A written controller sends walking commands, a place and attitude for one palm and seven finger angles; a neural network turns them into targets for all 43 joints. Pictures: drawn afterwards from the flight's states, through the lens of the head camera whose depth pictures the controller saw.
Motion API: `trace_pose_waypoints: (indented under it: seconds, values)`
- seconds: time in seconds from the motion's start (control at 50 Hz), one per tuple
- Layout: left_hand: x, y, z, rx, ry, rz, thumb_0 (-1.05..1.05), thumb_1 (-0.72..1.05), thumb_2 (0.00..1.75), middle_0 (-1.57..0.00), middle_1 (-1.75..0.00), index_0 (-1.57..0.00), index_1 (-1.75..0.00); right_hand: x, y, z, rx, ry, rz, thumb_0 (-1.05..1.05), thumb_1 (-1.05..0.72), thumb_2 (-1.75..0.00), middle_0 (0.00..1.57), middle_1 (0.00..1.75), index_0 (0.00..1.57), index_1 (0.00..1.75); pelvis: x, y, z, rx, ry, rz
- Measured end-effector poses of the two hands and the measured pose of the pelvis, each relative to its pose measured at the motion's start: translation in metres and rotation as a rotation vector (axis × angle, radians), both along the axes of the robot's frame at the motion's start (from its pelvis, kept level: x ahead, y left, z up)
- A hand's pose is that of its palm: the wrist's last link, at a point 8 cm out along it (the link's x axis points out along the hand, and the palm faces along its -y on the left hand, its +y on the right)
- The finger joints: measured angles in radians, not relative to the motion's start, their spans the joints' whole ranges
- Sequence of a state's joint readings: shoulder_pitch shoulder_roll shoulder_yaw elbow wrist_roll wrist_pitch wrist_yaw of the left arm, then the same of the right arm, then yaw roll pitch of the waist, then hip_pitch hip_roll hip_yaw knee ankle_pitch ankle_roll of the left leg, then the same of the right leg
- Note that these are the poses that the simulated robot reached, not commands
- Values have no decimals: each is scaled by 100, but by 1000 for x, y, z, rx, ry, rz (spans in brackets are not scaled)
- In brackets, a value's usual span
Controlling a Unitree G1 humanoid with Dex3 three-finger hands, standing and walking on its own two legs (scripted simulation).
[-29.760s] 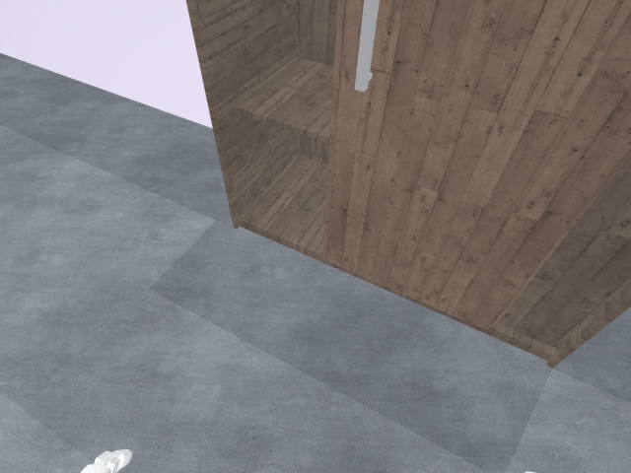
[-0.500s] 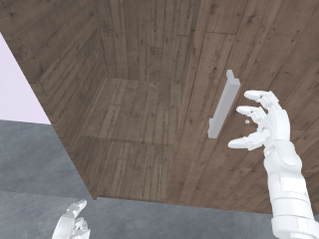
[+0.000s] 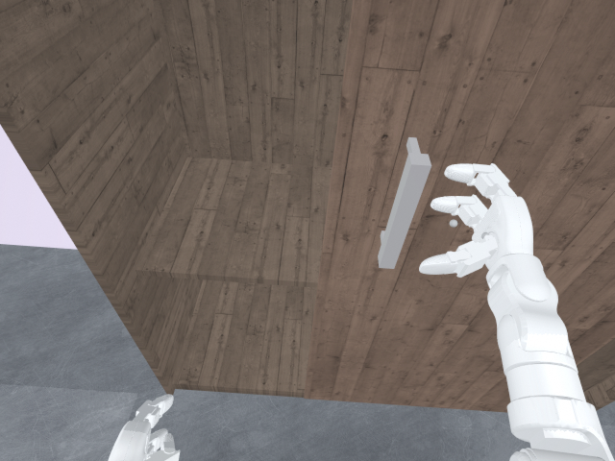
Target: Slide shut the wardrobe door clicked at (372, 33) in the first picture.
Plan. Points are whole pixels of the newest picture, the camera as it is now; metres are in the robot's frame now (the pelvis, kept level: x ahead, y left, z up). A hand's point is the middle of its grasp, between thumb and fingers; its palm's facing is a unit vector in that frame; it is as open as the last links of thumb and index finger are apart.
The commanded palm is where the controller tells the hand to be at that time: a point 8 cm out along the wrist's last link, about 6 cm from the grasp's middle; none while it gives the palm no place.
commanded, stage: move the hooked fingers beside the handle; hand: right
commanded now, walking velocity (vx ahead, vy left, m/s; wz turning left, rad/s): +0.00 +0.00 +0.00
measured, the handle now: (398, 207) +0.42 -0.09 +0.13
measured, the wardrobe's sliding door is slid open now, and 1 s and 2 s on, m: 0.41 0.41 0.41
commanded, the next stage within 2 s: feel for the door with the fingertips in 0.42 s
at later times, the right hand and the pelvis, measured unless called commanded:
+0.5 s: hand (452, 227) +0.38 -0.15 +0.14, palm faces -0.01 +1.00 +0.00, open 13.7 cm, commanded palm +0.35 -0.20 +0.13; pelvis +0.00 +0.01 +0.00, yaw +0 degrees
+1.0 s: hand (423, 240) +0.37 -0.11 +0.13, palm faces +0.01 +1.00 +0.00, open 14.0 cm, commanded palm +0.35 -0.16 +0.13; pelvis +0.01 +0.02 +0.00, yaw +1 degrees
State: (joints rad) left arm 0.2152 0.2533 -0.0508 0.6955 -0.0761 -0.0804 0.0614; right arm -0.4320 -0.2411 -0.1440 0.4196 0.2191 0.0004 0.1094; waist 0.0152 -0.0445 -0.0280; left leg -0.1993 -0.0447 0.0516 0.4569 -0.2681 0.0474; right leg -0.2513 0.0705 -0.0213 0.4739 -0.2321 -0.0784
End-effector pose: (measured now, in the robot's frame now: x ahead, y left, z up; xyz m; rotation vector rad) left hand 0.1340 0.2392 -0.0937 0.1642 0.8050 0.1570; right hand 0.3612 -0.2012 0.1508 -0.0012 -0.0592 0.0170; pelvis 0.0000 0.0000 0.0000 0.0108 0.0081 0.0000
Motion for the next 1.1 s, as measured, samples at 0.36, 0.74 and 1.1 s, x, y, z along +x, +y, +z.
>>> trace_pose_waypoints:
  seconds: [0.36, 0.74, 1.1]
  values:
    - [-14, 4, -3, 3, 22, 13, 1, 90, 90, -20, -30, -20, -30, -4, 4, -6, -26, -17, -14, -1, 50, -30, 33, 122, 31, 121, -1, 1, 0, -1, -9, 9]
    - [-7, 20, 0, 2, -3, 12, 1, 90, 90, -20, -30, -20, -30, -13, 24, -20, -2, 4, -10, -1, 50, -30, 31, 121, 30, 121, -1, 15, -1, -6, -4, 9]
    - [9, 26, 2, -20, -27, -3, 1, 90, 90, -20, -30, -20, -30, -18, 35, -22, -2, 43, -38, -1, 50, -30, 31, 121, 30, 121, 3, 26, -1, -11, -10, 11]
